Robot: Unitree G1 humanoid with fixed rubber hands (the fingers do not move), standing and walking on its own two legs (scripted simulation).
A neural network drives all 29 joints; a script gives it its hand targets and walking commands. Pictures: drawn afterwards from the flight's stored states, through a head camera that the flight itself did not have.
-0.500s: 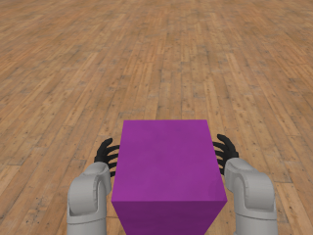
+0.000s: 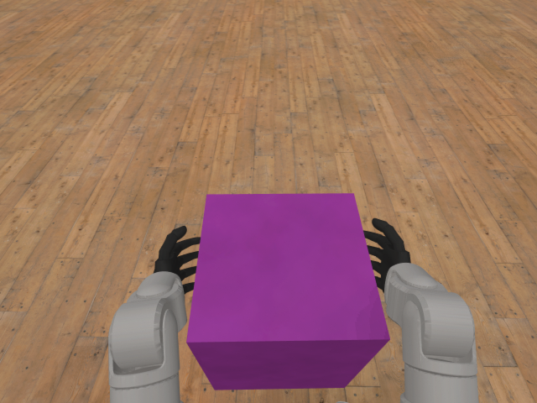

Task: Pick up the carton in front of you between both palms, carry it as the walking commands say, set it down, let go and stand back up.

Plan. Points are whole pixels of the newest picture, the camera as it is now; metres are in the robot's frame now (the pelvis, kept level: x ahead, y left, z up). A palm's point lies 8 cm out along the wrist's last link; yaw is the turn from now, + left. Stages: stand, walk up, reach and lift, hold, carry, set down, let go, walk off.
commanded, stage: carry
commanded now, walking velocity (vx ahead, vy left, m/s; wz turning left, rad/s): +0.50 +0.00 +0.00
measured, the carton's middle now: (280, 297) +0.27 +0.00 +0.02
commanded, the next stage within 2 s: none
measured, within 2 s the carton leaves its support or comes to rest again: neither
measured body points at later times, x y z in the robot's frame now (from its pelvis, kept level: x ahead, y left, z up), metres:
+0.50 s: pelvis +0.31 -0.02 +0.00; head +0.30 -0.03 +0.45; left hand +0.58 +0.14 +0.09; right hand +0.59 -0.16 +0.08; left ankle +0.45 +0.12 -0.71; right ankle +0.20 -0.12 -0.75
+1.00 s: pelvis +0.63 +0.01 +0.00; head +0.63 +0.02 +0.45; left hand +0.90 +0.16 +0.08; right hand +0.91 -0.14 +0.09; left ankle +0.51 +0.09 -0.75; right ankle +0.78 -0.13 -0.71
